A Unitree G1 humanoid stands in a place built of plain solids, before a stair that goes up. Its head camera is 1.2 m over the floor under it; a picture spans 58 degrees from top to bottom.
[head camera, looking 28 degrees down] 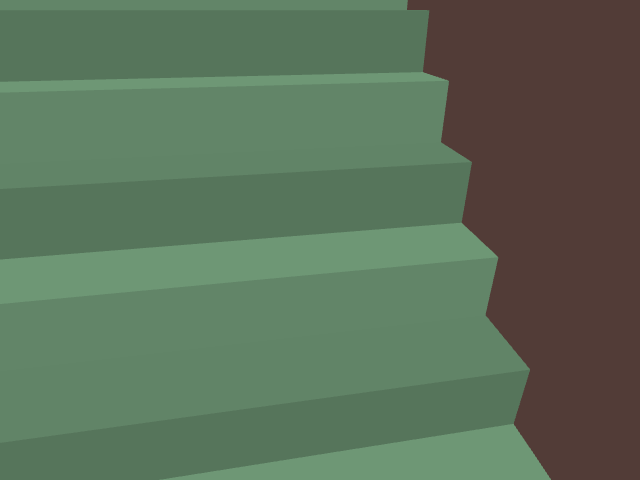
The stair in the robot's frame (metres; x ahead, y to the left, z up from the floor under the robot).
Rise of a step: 0.20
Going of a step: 0.22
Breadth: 1.50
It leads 10 degrees to the left of straight ahead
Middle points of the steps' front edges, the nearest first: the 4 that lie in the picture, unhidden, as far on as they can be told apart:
0.69 0.18 0.40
0.90 0.22 0.60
1.12 0.26 0.80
1.34 0.30 1.00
